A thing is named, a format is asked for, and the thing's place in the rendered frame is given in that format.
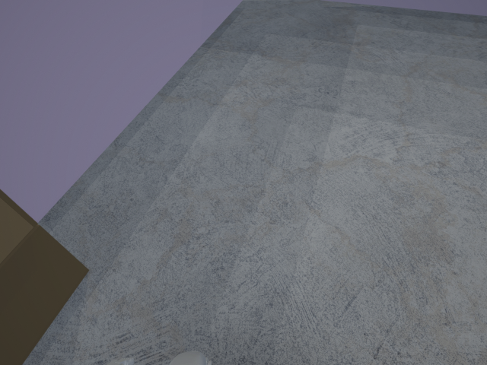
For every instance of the cupboard door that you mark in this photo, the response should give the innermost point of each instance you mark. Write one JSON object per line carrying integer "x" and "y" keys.
{"x": 13, "y": 228}

